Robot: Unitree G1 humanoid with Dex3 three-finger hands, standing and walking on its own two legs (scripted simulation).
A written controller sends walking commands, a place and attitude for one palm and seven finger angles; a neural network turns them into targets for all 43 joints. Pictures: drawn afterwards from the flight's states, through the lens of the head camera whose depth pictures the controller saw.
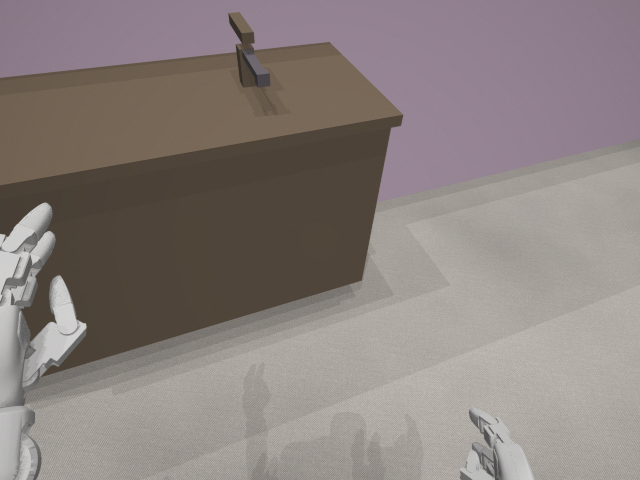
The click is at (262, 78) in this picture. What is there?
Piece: tap's lever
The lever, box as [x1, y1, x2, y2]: [254, 69, 269, 87]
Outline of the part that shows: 254,70 255,82 257,86 259,87 269,85 269,73 267,70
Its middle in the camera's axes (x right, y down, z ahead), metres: -0.13 -0.35 +0.84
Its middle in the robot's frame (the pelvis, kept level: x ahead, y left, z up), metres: +0.87 +0.19 +0.10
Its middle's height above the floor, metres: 0.87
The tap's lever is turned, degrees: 0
